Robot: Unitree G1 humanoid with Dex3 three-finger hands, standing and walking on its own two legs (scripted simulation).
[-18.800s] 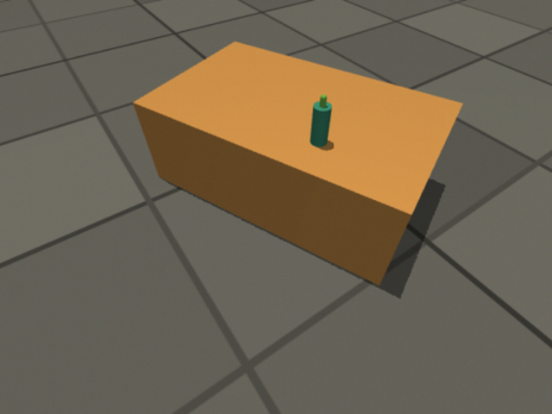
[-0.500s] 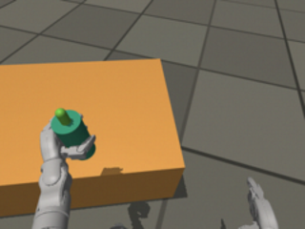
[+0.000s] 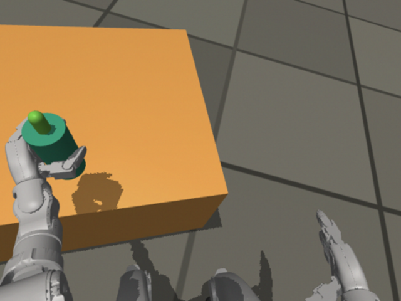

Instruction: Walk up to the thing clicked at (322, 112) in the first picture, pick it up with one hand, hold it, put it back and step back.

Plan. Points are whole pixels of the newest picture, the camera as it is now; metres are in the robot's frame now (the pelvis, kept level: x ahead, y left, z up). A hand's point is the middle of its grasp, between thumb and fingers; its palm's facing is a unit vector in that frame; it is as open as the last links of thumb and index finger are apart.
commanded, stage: crouch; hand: left
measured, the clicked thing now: (55, 144) +0.43 +0.25 +0.01
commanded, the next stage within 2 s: lower in 0.70 s
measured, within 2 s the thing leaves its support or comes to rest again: neither
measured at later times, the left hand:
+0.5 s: hand (59, 146) +0.46 +0.26 -0.05, palm faces +0.35 -0.94 -0.02, open 8.9 cm
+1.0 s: hand (63, 145) +0.49 +0.27 -0.09, palm faces +0.33 -0.94 -0.03, open 8.9 cm
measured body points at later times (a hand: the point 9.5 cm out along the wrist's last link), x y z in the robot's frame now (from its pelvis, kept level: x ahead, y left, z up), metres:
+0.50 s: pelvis -0.02 +0.00 -0.04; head +0.13 +0.07 +0.38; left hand +0.44 +0.31 -0.04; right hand +0.14 -0.26 -0.01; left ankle +0.04 +0.13 -0.64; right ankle -0.01 -0.15 -0.64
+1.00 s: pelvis -0.01 +0.00 -0.06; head +0.16 +0.08 +0.35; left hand +0.46 +0.32 -0.09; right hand +0.15 -0.26 -0.01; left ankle +0.04 +0.13 -0.64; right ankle -0.01 -0.15 -0.64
